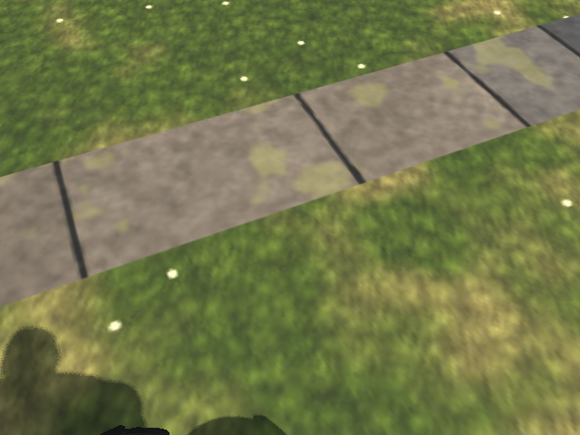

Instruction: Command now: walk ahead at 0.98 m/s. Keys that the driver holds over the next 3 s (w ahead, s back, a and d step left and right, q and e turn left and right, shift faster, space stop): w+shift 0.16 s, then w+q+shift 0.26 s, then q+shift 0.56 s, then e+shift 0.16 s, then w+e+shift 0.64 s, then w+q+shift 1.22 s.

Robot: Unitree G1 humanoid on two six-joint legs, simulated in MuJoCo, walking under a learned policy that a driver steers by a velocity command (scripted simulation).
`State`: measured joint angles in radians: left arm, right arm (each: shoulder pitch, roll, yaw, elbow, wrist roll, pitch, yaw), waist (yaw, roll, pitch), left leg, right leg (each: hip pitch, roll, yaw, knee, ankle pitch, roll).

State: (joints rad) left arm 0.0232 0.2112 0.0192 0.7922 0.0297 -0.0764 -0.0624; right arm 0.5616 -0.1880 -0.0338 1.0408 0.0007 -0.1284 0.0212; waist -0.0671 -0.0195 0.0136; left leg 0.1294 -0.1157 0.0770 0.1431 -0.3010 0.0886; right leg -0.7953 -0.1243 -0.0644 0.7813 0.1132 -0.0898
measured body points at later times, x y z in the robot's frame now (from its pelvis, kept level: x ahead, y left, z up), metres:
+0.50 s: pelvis +0.48 +0.00 -0.01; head +0.51 +0.00 +0.44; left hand +0.37 +0.22 -0.15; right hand +0.71 -0.20 -0.11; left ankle +0.69 +0.13 -0.67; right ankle +0.32 -0.08 -0.73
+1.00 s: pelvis +0.79 +0.03 -0.01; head +0.81 +0.07 +0.44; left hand +0.82 +0.37 -0.07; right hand +1.09 -0.12 -0.08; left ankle +0.74 +0.08 -0.73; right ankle +0.98 +0.01 -0.73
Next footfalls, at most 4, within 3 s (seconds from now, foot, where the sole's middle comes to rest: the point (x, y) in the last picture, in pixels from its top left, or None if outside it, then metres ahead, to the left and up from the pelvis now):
0.14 right None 0.35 -0.08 -0.77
0.58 left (247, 325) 0.78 0.09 -0.77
1.02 right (261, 252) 1.00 0.05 -0.77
1.28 left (229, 322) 0.79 0.14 -0.77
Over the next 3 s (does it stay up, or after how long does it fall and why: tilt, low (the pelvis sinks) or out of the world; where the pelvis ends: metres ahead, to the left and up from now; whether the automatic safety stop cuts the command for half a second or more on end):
stays up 2.16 0.44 -0.02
